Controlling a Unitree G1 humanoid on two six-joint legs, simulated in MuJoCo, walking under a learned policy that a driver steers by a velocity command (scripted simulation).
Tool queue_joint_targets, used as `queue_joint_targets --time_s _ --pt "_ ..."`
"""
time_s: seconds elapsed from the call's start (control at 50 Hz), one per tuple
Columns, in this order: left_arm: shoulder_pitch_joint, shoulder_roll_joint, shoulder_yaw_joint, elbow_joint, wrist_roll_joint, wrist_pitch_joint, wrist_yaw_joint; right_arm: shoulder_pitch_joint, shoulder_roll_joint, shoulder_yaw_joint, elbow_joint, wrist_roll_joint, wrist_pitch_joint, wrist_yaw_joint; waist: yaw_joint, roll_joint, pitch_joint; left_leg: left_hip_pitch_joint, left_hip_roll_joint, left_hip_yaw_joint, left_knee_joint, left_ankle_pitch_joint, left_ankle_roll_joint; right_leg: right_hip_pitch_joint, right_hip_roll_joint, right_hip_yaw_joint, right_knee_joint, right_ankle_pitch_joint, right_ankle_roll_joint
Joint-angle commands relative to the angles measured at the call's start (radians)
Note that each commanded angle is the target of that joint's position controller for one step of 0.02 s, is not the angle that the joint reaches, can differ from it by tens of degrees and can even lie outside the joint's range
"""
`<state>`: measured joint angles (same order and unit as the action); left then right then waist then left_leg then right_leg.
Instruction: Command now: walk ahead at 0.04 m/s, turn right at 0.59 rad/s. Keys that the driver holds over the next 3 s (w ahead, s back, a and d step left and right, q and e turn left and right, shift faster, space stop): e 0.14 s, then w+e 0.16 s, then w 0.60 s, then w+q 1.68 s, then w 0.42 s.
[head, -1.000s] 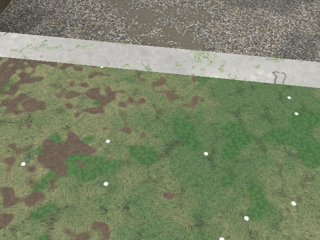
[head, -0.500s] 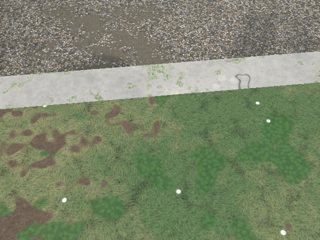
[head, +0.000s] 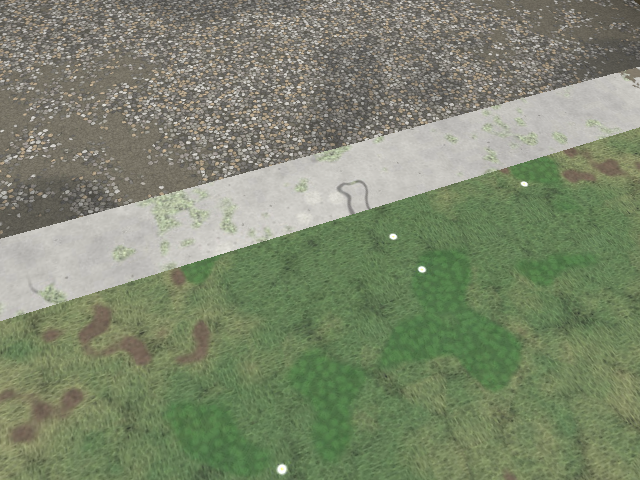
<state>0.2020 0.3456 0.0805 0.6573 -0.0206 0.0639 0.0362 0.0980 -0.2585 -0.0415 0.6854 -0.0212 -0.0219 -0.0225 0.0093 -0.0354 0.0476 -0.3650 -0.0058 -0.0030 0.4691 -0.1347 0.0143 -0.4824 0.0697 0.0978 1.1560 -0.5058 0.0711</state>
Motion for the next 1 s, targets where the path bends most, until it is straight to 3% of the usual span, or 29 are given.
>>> queue_joint_targets --time_s 0.02,0.14,0.2,0.22,0.24,0.26,0.28,0.3,0.32,0.34,0.38,0.4,0.48,0.56,0.64,0.7,0.74,0.76,0.78,0.8,0.82,0.84,0.86,0.88,0.9,0.92,0.96,1.0 --pt "0.061 0.056 0.023 -0.06 -0.005 0.006 0.001 -0.015 -0.145 -0.041 -0.055 -0.005 0.011 -0.014 0.005 0.196 -0.113 0.17 0.224 -0.159 -0.165 0.231 0.196 -0.057 -0.058 -0.051 -0.022 0.065 0.029" --pt "0.004 0.048 0.013 -0.099 0.005 -0.003 -0.023 -0.017 -0.195 -0.066 -0.041 0.009 0.025 -0.011 -0.026 0.214 -0.17 0.205 0.293 -0.086 -0.162 0.237 0.22 0.079 -0.112 -0.101 -0.298 0.117 -0.003" --pt "0.038 0.064 0.022 -0.09 0.002 -0.001 -0.041 -0.009 -0.224 -0.078 -0.028 0.037 0.025 0.0 -0.01 0.215 -0.154 0.14 0.303 -0.08 -0.198 -0.165 0.182 0.179 -0.099 -0.151 -0.452 0.157 -0.063" --pt "0.084 0.062 0.026 -0.069 0.002 -0.003 -0.046 -0.023 -0.223 -0.078 -0.024 0.049 0.024 0.001 0.02 0.204 -0.143 0.084 0.296 -0.062 -0.186 -0.281 0.156 0.258 -0.084 -0.177 -0.542 0.201 -0.094" --pt "0.151 0.065 0.034 -0.032 0.002 -0.006 -0.048 -0.018 -0.197 -0.073 -0.015 0.052 0.023 0.002 0.044 0.178 -0.139 0.011 0.265 -0.024 -0.134 -0.372 0.119 0.36 -0.056 -0.192 -0.596 0.194 -0.124" --pt "0.247 0.077 0.044 0.01 -0.003 -0.012 -0.043 -0.019 -0.142 -0.061 -0.009 0.043 0.022 0.006 0.075 0.077 -0.12 -0.109 0.208 0.061 0.043 -0.443 0.057 0.474 -0.076 -0.118 -0.681 0.125 -0.166" --pt "0.318 0.158 0.059 0.012 -0.001 -0.022 -0.029 -0.045 -0.048 -0.034 -0.035 0.013 0.017 0.021 0.081 -0.203 -0.078 -0.374 0.08 0.168 0.466 -0.524 -0.04 0.562 -0.329 0.292 -0.814 -0.005 -0.272" --pt "0.265 0.24 0.063 -0.037 0.03 -0.057 -0.041 -0.132 -0.1 -0.051 -0.097 0.029 -0.009 0.019 0.091 -0.23 -0.025 -0.558 -0.007 -0.024 0.575 -0.494 -0.03 0.449 -0.441 0.667 -0.99 -0.251 -0.422" --pt "0.191 0.178 0.046 -0.048 0.041 -0.085 -0.04 -0.152 -0.169 -0.068 -0.096 0.056 -0.032 0.022 0.068 -0.16 0.036 -0.566 0.047 -0.078 0.607 -0.366 -0.003 0.419 -0.431 0.604 -1.044 -0.293 -0.396" --pt "0.143 0.13 0.029 -0.045 0.031 -0.102 -0.033 -0.107 -0.191 -0.077 -0.072 0.056 -0.044 0.025 0.029 -0.155 0.057 -0.563 0.069 -0.074 0.576 -0.238 0.006 0.423 -0.396 0.503 -1.031 -0.201 -0.348" --pt "0.123 0.086 0.011 -0.034 0.02 -0.109 -0.023 -0.058 -0.172 -0.077 -0.019 0.019 -0.053 0.025 0.013 -0.118 0.028 -0.483 0.091 -0.06 0.507 -0.085 -0.019 0.439 -0.316 0.333 -1.006 0.023 -0.28" --pt "0.146 0.075 0.005 -0.027 0.024 -0.113 -0.02 -0.058 -0.155 -0.074 -0.009 0.018 -0.056 0.031 0.016 -0.109 0.012 -0.447 0.081 -0.045 0.497 -0.017 -0.028 0.444 -0.29 0.278 -1.009 0.115 -0.266" --pt "0.22 0.073 0.005 0.01 0.02 -0.126 -0.013 -0.085 -0.116 -0.06 0.0 0.028 -0.058 0.042 0.037 -0.078 -0.003 -0.419 0.064 -0.027 0.355 0.138 -0.052 0.5 -0.261 0.158 -1.015 0.321 -0.248" --pt "0.261 0.085 0.009 0.045 0.017 -0.126 -0.012 -0.162 -0.098 -0.045 -0.021 0.038 -0.063 0.059 0.073 -0.088 0.044 -0.381 0.057 -0.015 0.198 0.205 -0.062 0.487 -0.263 0.112 -1.022 0.37 -0.25" --pt "0.307 0.092 0.012 0.086 0.009 -0.117 -0.013 -0.246 -0.085 -0.028 -0.055 0.043 -0.079 0.082 0.105 -0.069 0.095 -0.382 0.048 0.007 0.097 0.181 -0.037 0.522 -0.295 0.105 -0.998 0.443 -0.266" --pt "0.308 0.1 0.016 0.107 0.002 -0.108 -0.011 -0.244 -0.094 -0.025 -0.066 0.043 -0.09 0.096 0.087 -0.082 0.094 -0.322 0.031 0.023 0.04 0.118 0.004 0.556 -0.32 0.105 -0.953 0.579 -0.254" --pt "0.284 0.119 0.02 0.108 0.002 -0.105 -0.008 -0.165 -0.129 -0.039 -0.051 0.038 -0.092 0.089 0.035 -0.111 0.025 -0.171 -0.015 0.058 0.032 0.062 0.041 0.575 -0.312 0.084 -0.855 0.907 -0.231" --pt "0.268 0.123 0.02 0.108 0.003 -0.101 -0.007 -0.055 -0.16 -0.055 -0.024 0.034 -0.091 0.079 -0.029 -0.114 -0.061 -0.007 -0.05 0.088 0.018 0.069 0.072 0.564 -0.282 0.05 -0.722 1.122 -0.212" --pt "0.257 0.112 0.013 0.103 0.008 -0.1 -0.005 0.114 -0.202 -0.073 0.016 0.031 -0.088 0.067 -0.109 -0.102 -0.179 0.265 -0.016 0.057 0.036 0.117 0.115 0.452 -0.241 0.019 -0.529 1.152 -0.181" --pt "0.31 0.041 -0.01 0.078 0.027 -0.107 -0.009 0.289 -0.28 -0.091 0.041 0.011 -0.085 0.056 -0.134 0.06 -0.366 0.685 0.231 -0.27 0.077 0.068 0.229 0.123 -0.147 -0.002 -0.173 0.811 -0.129" --pt "0.387 -0.045 -0.036 0.093 0.017 -0.126 -0.015 0.353 -0.268 -0.085 0.076 0.023 -0.083 0.065 -0.102 0.308 -0.503 0.862 0.407 -0.701 -0.077 -0.157 0.324 -0.113 0.019 0.057 0.099 -0.06 -0.088" --pt "0.266 0.065 -0.01 0.08 -0.012 -0.141 -0.021 0.315 -0.186 -0.061 0.079 0.041 -0.083 0.061 -0.133 0.224 -0.366 0.766 0.364 -0.671 -0.151 -0.265 0.274 -0.218 -0.038 0.105 0.184 -0.052 -0.098" --pt "0.169 0.091 -0.004 0.048 -0.026 -0.152 -0.026 0.229 -0.167 -0.053 0.072 0.041 -0.077 0.054 -0.112 0.17 -0.205 0.602 0.336 -0.519 -0.179 -0.217 0.242 -0.257 -0.093 0.048 0.165 0.039 -0.107" --pt "0.118 0.081 -0.007 0.041 -0.011 -0.161 -0.025 0.169 -0.154 -0.048 0.064 0.03 -0.073 0.05 -0.081 0.085 -0.125 0.448 0.302 -0.425 -0.207 -0.118 0.228 -0.225 -0.14 0.014 0.11 0.123 -0.11" --pt "0.108 0.072 -0.001 0.044 0.001 -0.16 -0.026 0.132 -0.131 -0.04 0.057 0.017 -0.074 0.051 -0.048 0.074 -0.076 0.341 0.263 -0.351 -0.237 -0.025 0.222 -0.182 -0.17 0.003 0.064 0.172 -0.108" --pt "0.132 0.054 -0.002 0.048 0.005 -0.155 -0.028 0.118 -0.123 -0.036 0.056 0.008 -0.076 0.051 -0.016 0.102 -0.075 0.275 0.238 -0.321 -0.266 0.018 0.228 -0.128 -0.188 0.004 0.04 0.202 -0.104" --pt "0.153 0.015 -0.008 0.053 0.012 -0.144 -0.027 0.112 -0.123 -0.036 0.063 0.024 -0.083 0.052 0.012 0.117 -0.059 0.206 0.215 -0.274 -0.313 0.068 0.253 -0.104 -0.198 -0.015 -0.025 0.211 -0.083" --pt "0.09 0.003 -0.014 0.024 0.027 -0.14 -0.023 0.122 -0.145 -0.041 0.074 0.035 -0.086 0.045 0.013 0.104 -0.014 0.152 0.207 -0.231 -0.346 0.114 0.265 -0.137 -0.203 -0.031 -0.136 0.258 -0.05"
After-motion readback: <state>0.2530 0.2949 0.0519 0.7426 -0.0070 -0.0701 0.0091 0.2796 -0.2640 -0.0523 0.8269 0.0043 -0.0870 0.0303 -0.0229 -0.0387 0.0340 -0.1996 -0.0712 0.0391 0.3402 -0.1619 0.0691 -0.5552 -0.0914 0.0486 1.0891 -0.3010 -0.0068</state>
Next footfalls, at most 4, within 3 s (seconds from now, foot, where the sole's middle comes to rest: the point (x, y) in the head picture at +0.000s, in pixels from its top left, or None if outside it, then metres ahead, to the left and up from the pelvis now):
0.26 right None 0.02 -0.14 -0.77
0.78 left None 0.42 -0.01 -0.77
1.26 right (468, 394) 0.64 -0.31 -0.77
1.78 left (342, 287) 0.91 -0.04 -0.77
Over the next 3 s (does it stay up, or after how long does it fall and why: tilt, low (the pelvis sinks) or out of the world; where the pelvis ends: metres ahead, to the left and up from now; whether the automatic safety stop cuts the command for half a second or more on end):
stays up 1.11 0.03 -0.01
